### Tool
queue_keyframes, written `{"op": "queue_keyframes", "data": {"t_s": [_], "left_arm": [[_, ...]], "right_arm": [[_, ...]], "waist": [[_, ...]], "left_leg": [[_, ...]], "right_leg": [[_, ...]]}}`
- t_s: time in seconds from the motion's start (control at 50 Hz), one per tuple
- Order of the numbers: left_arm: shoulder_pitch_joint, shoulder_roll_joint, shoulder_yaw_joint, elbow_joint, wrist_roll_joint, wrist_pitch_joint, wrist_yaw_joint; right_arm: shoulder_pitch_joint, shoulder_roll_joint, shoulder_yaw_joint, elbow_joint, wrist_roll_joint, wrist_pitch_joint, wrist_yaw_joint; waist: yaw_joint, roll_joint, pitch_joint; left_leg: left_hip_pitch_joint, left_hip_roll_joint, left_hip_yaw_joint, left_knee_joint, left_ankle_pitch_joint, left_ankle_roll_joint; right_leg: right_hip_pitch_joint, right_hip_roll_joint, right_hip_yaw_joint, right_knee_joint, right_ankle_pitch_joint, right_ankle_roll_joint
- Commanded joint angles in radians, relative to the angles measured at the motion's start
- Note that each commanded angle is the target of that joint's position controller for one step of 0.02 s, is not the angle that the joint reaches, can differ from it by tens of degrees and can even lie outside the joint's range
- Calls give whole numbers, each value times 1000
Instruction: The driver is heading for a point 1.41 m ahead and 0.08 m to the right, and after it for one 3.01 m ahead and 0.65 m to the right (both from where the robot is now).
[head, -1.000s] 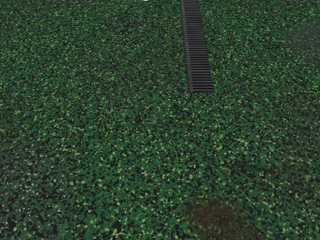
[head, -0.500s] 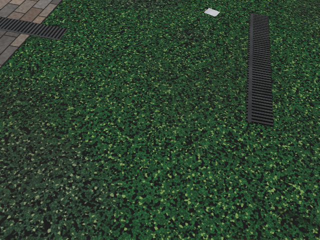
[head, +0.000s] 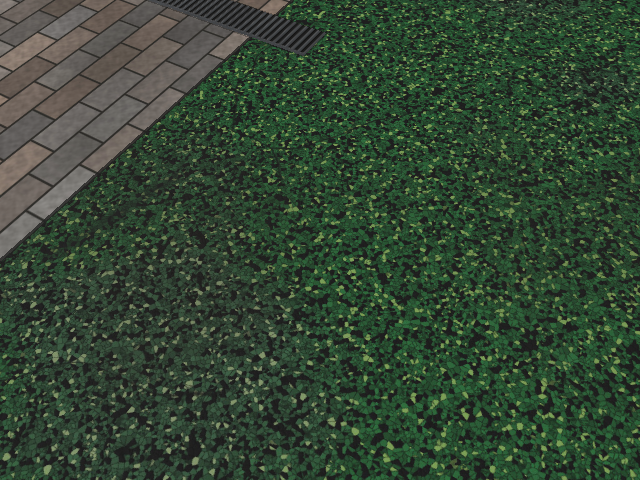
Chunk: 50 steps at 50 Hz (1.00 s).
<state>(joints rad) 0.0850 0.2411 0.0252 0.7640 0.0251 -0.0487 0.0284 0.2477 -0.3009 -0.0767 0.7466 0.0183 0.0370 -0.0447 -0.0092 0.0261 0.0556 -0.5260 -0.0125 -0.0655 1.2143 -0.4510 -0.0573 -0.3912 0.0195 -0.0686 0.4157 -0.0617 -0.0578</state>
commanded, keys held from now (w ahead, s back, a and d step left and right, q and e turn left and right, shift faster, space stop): q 0.06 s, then no key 0.30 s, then w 0.64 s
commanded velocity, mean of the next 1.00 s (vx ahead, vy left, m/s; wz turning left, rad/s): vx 0.22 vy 0.00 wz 0.17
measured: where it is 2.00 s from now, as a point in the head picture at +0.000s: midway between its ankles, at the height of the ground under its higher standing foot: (306, 341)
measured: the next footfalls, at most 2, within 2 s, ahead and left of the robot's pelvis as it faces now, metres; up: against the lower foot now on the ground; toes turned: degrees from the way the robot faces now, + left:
left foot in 0.26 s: +0.06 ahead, +0.15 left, +0.00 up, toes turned +7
right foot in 0.78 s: +0.18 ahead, -0.08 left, +0.00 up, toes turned +5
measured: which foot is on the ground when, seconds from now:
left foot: up 0.00-0.24, down 0.26-0.78, up 0.80-1.00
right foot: down 0.00-0.26, up 0.28-0.76, down 0.78-1.00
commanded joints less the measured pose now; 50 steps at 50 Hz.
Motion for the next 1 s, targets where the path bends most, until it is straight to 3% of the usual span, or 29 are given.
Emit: {"op": "queue_keyframes", "data": {"t_s": [0.02, 0.06, 0.18, 0.22, 0.24, 0.26, 0.28, 0.3, 0.32, 0.34, 0.38, 0.4, 0.44, 0.46, 0.52, 0.64, 0.7, 0.74, 0.76, 0.78, 0.8, 0.82, 0.84, 0.88, 0.92, 1.0], "left_arm": [[0, 144, 40, -46, -1, -7, 9], [4, 168, 50, -45, -9, 0, 16], [4, 202, 60, -30, -32, 26, 0], [2, 188, 53, -19, -46, 37, -4], [43, 159, 45, 0, -51, 41, -7], [76, 101, 28, 7, -39, 41, -17], [84, 45, 10, -29, -5, 32, -28], [-12, 141, 42, -41, -6, 31, -16], [-2, 159, 53, -34, -26, 38, -12], [47, 147, 56, -2, -28, 48, -7], [111, 139, 61, 44, -13, 60, -3], [117, 134, 60, 53, -20, 55, -9], [36, 136, 60, 28, -42, 37, -17], [-4, 133, 58, 15, -45, 24, -20], [-37, 111, 49, 12, -40, -10, -31], [-47, 100, 36, 16, -50, -36, -51], [-30, 104, 32, 21, -53, -46, -61], [67, 114, 39, 63, -49, -48, -60], [165, 136, 51, 95, -54, -47, -53], [297, 205, 68, 118, -47, -49, -42], [357, 336, 100, 120, -39, -47, -43], [326, 256, 80, 109, -35, -55, -48], [269, 195, 62, 90, -37, -61, -50], [178, 146, 44, 62, -31, -60, -57], [170, 135, 39, 60, -24, -57, -57], [231, 154, 41, 85, -29, -55, -43]], "right_arm": [[92, -21, -4, -67, -3, 2, -4], [47, -27, 0, -99, -8, 1, 0], [25, -43, 6, -118, -13, -1, 23], [74, -36, 3, -99, -15, -4, 33], [95, -52, -3, -90, -19, -4, 34], [105, -103, -14, -102, -27, -2, 30], [31, -198, -27, -145, -35, 5, 19], [45, -172, -22, -149, -65, -16, 23], [-4, -138, -11, -147, -71, -39, 28], [-59, -109, -4, -145, -54, -57, 33], [-73, -53, 14, -128, -31, -75, 33], [-23, -54, 12, -105, -24, -76, 32], [43, -76, 2, -76, -16, -78, 27], [57, -82, -1, -69, -18, -82, 22], [82, -104, -14, -53, -15, -99, 14], [90, -127, -31, -24, 0, -109, 31], [79, -132, -35, -15, 9, -104, 39], [64, -110, -27, -13, 9, -100, 43], [54, -77, -14, -15, 1, -101, 44], [18, -12, 8, -36, -12, -107, 47], [26, 11, 15, -92, -7, -132, 43], [8, -81, -6, -84, 10, -146, 40], [2, -110, -14, -81, 21, -149, 44], [-5, -92, -13, -66, -1, -143, 44], [-2, -61, -9, -63, -11, -134, 49], [-79, -23, 5, -96, -16, -126, 45]], "waist": [[-8, -123, -138], [3, -114, -169], [7, -146, -165], [-26, -138, -165], [-29, -127, -161], [-14, -8, -157], [43, 263, -119], [-35, 180, -111], [-1, 140, -95], [31, 122, -94], [44, 108, -128], [27, 109, -131], [-17, 122, -65], [-30, 117, -42], [-50, 94, -52], [-54, 91, -30], [-26, 83, -37], [31, 65, -68], [74, 53, -101], [128, -85, -153], [124, -336, -179], [127, -216, -132], [96, -174, -64], [51, -114, -15], [27, -119, -13], [38, -92, -13]], "left_leg": [[0, 55, 23, -83, 40, -9], [-3, 84, 20, -157, 67, -4], [174, 49, 80, -444, 100, 48], [292, 14, 118, -657, 197, 88], [364, -1, 113, -752, 229, 115], [446, 129, -69, -863, 288, 164], [445, 354, -347, -905, 466, 294], [306, 392, -367, -942, 426, 373], [282, 336, -294, -944, 411, 347], [283, 276, -218, -931, 418, 297], [312, 226, -147, -932, 418, 258], [346, 218, -157, -962, 275, 260], [431, 238, -232, -1032, 43, 271], [468, 251, -253, -1049, 28, 272], [534, 270, -249, -1066, 84, 280], [447, 262, -210, -1074, 65, 294], [387, 257, -189, -1035, 67, 279], [288, 214, -147, -948, 83, 245], [206, 179, -110, -856, 109, 216], [61, 82, 0, -559, 119, 150], [-242, -26, 82, -251, -66, 94], [-353, 26, -14, -77, -95, 97], [-402, 69, -29, -30, 8, 114], [-363, 124, -14, -71, 166, 109], [-280, 143, 7, -122, 262, 92], [-260, 130, 48, -296, 401, 55]], "right_leg": [[125, -277, 192, -192, 94, -221], [170, -321, 192, -199, 78, -241], [138, -307, 129, -178, -64, -207], [119, -287, 103, -107, -80, -162], [83, -254, 77, -52, -110, -108], [-13, -184, 3, 108, -227, -14], [-208, -46, -84, 292, -486, 79], [-193, -61, 48, 475, -534, 85], [-183, -68, 85, 551, -473, 78], [-173, -73, 93, 577, -403, 82], [-146, -79, 93, 611, -296, 101], [-165, -73, 75, 616, -263, 103], [-281, -81, 80, 540, -226, 86], [-310, -84, 88, 479, -213, 75], [-287, -86, 87, 338, -200, 55], [-147, -71, 48, 190, -218, 27], [-28, -56, 26, 109, -176, 1], [169, -24, 0, 48, -133, -10], [315, -42, 29, 40, -143, -24], [484, -209, 252, -43, -236, -81], [642, -419, 649, -175, -410, -230], [603, -433, 726, -216, -555, -265], [555, -392, 639, -222, -555, -226], [439, -312, 470, -246, -352, -175], [353, -254, 338, -272, -132, -151], [331, -209, 191, -274, 209, -146]]}}
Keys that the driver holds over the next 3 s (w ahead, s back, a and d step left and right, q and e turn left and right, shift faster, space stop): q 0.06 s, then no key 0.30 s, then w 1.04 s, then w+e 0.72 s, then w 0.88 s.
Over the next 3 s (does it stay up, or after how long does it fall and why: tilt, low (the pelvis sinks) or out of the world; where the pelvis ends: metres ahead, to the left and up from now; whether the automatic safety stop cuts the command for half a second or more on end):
stays up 1.27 -0.13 0.01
